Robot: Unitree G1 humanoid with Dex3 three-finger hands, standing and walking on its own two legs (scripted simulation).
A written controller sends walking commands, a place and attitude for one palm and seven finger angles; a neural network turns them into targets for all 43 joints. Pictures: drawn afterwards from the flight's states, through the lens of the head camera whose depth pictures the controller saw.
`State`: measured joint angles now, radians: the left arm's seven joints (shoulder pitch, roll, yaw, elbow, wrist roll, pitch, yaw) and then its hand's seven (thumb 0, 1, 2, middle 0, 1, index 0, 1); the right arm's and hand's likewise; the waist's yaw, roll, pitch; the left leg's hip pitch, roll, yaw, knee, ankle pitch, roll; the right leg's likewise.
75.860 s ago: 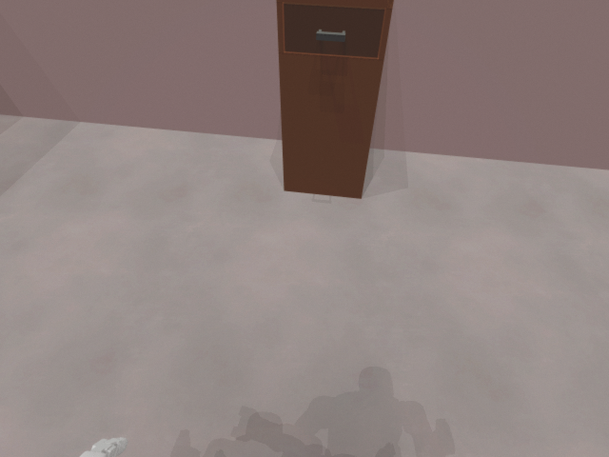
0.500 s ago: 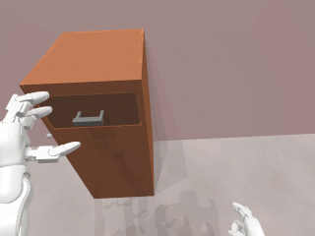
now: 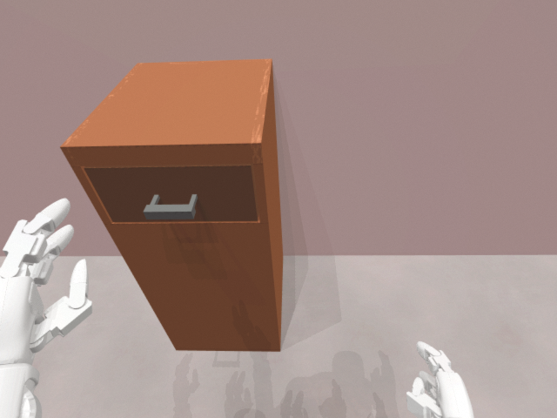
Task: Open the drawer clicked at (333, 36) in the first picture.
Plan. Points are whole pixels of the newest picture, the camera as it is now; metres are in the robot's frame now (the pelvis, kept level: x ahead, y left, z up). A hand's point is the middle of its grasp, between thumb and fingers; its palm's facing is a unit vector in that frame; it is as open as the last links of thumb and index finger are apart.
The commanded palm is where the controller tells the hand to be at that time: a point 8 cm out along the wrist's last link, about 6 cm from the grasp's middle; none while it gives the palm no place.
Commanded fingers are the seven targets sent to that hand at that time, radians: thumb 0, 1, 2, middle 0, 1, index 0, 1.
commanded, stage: draw the hand back to the body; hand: left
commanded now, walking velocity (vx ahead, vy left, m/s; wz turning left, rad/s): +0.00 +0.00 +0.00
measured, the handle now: (172, 205) +0.51 +0.31 +0.00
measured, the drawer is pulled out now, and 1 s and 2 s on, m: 0.00 0.00 0.00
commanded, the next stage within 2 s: step back with the hand held close in 0.10 s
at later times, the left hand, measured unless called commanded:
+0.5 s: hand (71, 299) +0.18 +0.26 +0.16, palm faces +0.30 -0.83 -0.48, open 7.4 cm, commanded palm +0.12 +0.32 +0.19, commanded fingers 0.00 0.90 0.90 -0.20 -0.30 -0.20 -0.30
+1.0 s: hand out of the picture +0.12 +0.31 +0.17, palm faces +0.39 -0.83 -0.40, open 7.4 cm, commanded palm +0.06 +0.35 +0.19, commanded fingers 0.00 0.90 0.90 -0.20 -0.30 -0.20 -0.30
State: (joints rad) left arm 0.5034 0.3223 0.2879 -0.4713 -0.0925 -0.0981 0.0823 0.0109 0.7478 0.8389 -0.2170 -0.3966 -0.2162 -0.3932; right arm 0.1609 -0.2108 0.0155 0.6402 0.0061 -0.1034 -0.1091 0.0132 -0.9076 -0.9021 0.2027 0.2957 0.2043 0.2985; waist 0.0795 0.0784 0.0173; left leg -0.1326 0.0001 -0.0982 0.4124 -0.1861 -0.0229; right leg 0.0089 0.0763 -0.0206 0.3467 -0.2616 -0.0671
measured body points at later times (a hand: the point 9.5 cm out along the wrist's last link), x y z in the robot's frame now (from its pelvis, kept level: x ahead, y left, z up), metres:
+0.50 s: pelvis -0.01 +0.03 +0.00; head +0.02 +0.02 +0.45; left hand +0.16 +0.31 +0.18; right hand +0.17 -0.21 -0.09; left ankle +0.03 +0.14 -0.74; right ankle -0.04 -0.07 -0.74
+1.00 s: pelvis -0.07 +0.07 -0.02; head -0.06 +0.10 +0.43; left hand +0.09 +0.35 +0.19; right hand +0.11 -0.17 -0.08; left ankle +0.03 +0.14 -0.74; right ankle -0.04 -0.07 -0.74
